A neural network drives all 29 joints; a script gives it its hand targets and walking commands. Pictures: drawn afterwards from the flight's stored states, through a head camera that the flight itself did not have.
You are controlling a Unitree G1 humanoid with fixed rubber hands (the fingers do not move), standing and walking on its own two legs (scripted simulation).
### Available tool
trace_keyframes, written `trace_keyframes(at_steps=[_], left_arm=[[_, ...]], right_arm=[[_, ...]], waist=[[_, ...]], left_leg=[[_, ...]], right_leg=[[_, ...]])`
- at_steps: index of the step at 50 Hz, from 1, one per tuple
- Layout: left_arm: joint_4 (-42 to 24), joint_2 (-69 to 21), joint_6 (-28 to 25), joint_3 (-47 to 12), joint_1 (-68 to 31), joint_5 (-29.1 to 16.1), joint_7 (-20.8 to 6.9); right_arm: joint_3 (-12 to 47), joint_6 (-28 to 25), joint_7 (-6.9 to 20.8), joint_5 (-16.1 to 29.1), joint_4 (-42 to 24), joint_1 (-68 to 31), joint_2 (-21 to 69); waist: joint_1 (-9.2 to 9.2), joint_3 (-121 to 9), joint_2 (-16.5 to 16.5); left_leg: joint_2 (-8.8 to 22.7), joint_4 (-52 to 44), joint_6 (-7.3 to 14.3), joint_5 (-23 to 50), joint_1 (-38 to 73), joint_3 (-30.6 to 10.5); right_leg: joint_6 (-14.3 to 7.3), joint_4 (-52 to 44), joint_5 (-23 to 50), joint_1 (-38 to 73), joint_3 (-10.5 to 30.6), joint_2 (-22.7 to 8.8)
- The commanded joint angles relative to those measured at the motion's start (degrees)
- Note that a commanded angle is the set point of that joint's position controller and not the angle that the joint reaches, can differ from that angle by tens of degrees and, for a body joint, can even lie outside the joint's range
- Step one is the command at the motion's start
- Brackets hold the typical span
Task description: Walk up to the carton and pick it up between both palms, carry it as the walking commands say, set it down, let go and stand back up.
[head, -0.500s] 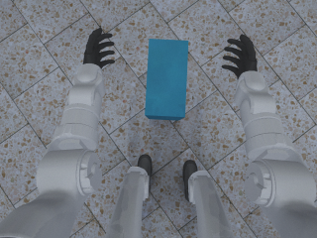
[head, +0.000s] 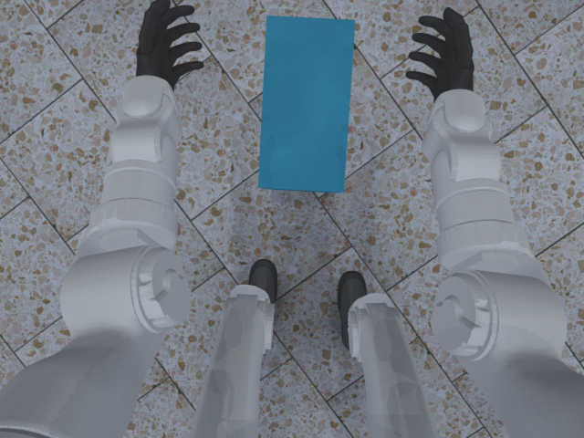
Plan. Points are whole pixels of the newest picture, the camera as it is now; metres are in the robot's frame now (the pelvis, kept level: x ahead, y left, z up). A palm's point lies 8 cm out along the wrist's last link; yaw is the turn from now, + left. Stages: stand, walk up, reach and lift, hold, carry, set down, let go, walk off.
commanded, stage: reach and lift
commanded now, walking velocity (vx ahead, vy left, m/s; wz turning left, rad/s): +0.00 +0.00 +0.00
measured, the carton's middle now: (304, 121) +0.54 +0.03 -0.49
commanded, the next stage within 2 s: none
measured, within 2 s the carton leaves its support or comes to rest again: neither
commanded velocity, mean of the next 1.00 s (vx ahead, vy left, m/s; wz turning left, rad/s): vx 0.00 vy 0.00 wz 0.00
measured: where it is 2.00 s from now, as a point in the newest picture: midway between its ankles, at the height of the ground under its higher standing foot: (306, 318)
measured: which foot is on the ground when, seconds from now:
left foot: down 0.00-1.00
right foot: down 0.00-1.00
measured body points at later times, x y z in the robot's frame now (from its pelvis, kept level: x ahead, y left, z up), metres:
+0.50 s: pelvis -0.03 +0.01 -0.15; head +0.33 +0.03 +0.12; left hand +0.53 +0.20 -0.30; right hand +0.53 -0.13 -0.30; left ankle +0.07 +0.12 -0.60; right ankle +0.05 -0.12 -0.60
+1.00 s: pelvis -0.05 +0.01 -0.25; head +0.34 +0.02 -0.03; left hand +0.52 +0.20 -0.44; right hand +0.52 -0.13 -0.44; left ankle +0.07 +0.12 -0.60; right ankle +0.05 -0.12 -0.60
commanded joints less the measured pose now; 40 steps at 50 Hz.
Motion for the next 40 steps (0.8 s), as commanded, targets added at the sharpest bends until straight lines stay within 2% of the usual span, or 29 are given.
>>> trace_keyframes(at_steps=[1, 14, 26, 40], left_arm=[[-6.34, 6.15, -0.9, -0.73, -12.7, -0.95, 0.86], [-5.31, 9.12, 1.25, -7.55, -19.65, -7.79, 4.5], [-1.43, 10.64, 0.9, -10.98, -25.17, -10.98, 6.44], [4.92, 13.33, -0.81, -15.53, -32.47, -14.75, 6.37]], right_arm=[[1.41, -1.0, -0.6, 1.01, -6.49, -11.95, -4.25], [7.26, 0.97, -1.78, 8.27, -4.68, -18.83, -9.24], [8.75, 0.04, -1.92, 10.84, 0.11, -23.97, -13.19], [11.49, -1.86, -1.69, 14.28, 8.05, -31.93, -15.81]], waist=[[0.66, -59.25, 1.23], [0.42, -61.85, 2.41], [0.15, -57.4, 2.7], [0.51, -49.8, 2.49]], left_leg=[[-4.47, 5.65, -1.11, 25.38, 35.49, 2.98], [-4.58, 22.69, -1.71, 14.39, 26.29, 4.24], [-3.7, 33.49, -1.9, 12.18, 20.93, 3.74], [-2.38, 44.56, -1.71, 10.13, 15.98, 3.06]], right_leg=[[3.89, 2.73, 21.37, 21.33, -3.76, 4.34], [3.18, 20.25, 10.36, 9.85, -5.99, 4.11], [2.84, 31.74, 7.1, 0.89, -6.75, 3.3], [2.68, 42.99, 4.66, -2.94, -5.79, 2.3]])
